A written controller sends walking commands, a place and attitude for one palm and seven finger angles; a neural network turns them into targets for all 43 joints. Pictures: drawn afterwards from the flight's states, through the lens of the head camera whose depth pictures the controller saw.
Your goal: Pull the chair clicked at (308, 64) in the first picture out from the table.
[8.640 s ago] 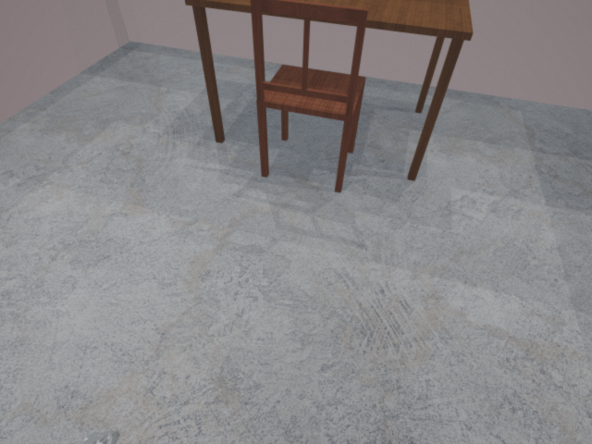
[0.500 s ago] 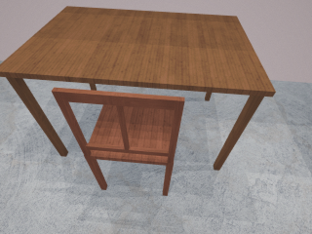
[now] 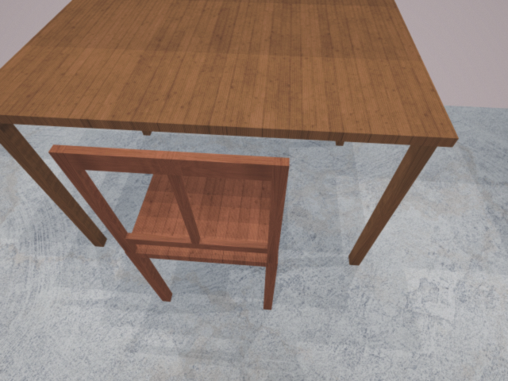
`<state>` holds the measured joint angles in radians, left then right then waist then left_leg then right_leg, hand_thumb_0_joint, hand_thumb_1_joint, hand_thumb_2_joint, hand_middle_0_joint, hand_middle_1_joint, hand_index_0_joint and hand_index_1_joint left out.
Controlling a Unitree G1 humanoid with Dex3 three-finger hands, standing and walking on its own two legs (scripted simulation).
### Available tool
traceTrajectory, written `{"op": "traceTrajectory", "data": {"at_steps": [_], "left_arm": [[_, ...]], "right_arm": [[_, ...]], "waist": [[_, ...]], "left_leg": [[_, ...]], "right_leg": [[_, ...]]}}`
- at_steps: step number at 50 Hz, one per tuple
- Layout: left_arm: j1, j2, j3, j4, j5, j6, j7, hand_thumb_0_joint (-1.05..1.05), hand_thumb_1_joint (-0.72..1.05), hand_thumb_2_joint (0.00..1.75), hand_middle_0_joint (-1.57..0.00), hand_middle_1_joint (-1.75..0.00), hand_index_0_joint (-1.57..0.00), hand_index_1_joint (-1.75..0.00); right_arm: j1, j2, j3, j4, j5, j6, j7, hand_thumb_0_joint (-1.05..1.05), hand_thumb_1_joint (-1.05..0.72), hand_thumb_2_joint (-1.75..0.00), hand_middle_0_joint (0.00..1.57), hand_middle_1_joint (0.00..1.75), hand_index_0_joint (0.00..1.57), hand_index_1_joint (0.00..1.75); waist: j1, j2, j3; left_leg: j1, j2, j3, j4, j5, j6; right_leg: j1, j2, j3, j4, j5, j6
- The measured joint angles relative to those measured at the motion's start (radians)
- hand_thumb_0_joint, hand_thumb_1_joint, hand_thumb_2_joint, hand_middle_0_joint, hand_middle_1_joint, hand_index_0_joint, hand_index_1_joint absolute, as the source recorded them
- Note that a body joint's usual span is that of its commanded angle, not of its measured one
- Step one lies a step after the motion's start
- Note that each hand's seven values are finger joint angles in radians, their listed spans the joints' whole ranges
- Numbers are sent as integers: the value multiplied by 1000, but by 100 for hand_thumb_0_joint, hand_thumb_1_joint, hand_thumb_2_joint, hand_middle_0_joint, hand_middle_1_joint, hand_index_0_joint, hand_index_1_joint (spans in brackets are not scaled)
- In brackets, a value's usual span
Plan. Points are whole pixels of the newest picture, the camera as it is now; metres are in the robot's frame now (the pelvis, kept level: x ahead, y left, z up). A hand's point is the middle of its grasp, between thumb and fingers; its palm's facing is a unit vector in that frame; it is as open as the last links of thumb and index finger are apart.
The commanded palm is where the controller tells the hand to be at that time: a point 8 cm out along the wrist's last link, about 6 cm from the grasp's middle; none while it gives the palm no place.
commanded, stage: come to a stop and stand still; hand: left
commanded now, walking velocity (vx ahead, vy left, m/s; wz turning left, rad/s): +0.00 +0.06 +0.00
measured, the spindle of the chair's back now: (186, 211) +0.45 +0.18 -0.10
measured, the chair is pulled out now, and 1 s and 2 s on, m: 0.00 0.00 0.00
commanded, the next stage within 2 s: look again from close up in 0.78 s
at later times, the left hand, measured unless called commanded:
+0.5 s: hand out of the picture -0.02 +0.19 -0.17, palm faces +0.03 -0.98 -0.21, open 7.4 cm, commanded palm none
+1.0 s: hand out of the picture -0.02 +0.21 -0.17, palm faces +0.02 -0.98 -0.21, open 7.4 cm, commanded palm none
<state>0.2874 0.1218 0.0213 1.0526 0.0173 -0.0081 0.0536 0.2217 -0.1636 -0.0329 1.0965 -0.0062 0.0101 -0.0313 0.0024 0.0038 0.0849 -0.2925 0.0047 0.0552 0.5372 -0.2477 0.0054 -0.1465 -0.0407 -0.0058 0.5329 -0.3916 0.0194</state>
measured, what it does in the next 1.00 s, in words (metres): stands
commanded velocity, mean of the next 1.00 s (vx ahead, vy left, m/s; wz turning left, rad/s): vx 0.00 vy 0.00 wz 0.00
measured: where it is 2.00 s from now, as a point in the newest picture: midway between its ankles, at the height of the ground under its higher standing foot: outside the picture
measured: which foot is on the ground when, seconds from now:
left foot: down 0.00-1.00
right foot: down 0.00-1.00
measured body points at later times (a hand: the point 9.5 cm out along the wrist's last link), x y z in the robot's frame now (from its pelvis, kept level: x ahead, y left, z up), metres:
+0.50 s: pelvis -0.03 +0.01 +0.01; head -0.01 +0.01 +0.46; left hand -0.02 +0.24 -0.15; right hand +0.01 -0.22 -0.15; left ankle +0.02 +0.12 -0.73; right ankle -0.07 -0.13 -0.73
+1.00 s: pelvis -0.03 +0.02 +0.00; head -0.01 +0.03 +0.45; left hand -0.02 +0.26 -0.16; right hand +0.01 -0.21 -0.15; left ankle +0.02 +0.12 -0.73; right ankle -0.07 -0.13 -0.73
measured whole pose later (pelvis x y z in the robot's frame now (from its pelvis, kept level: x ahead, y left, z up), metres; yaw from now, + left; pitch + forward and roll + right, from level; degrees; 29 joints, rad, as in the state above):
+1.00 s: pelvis -0.03 +0.02 +0.00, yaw +1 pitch -1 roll +0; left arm 0.29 0.19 -0.01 1.04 0.02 -0.01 0.03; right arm 0.24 -0.18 0.01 1.06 -0.01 -0.01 0.00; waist 0.00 -0.01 0.04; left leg -0.31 -0.02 0.04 0.53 -0.21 0.04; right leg -0.15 -0.06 -0.02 0.51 -0.35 0.04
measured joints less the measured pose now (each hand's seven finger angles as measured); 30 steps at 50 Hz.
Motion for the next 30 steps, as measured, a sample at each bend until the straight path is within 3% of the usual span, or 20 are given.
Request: {"op": "traceTrajectory", "data": {"at_steps": [12,26,30], "left_arm": [[-61,57,-4,-22,5,22,-20,0,91,90,-20,-30,-20,-30],[-19,49,-17,29,2,10,-30,0,90,90,-20,-30,-20,-30],[15,42,-32,14,3,-3,-11,0,90,90,-20,-30,-20,-30]], "right_arm": [[-70,-36,6,-47,-8,12,22,0,-91,-90,20,30,19,29],[-21,-21,25,2,-6,2,27,0,-92,-90,20,30,20,30],[22,-28,30,-41,-9,0,37,0,-91,-90,20,30,20,30]], "waist": [[3,2,-14],[1,3,-32],[-13,16,-31]], "left_leg": [[10,0,-7,-30,42,7],[32,-7,-8,-104,93,13],[-20,10,-23,-15,54,14]], "right_leg": [[9,2,-7,-23,39,5],[28,-2,-10,-91,88,12],[10,15,-23,-65,77,10]]}}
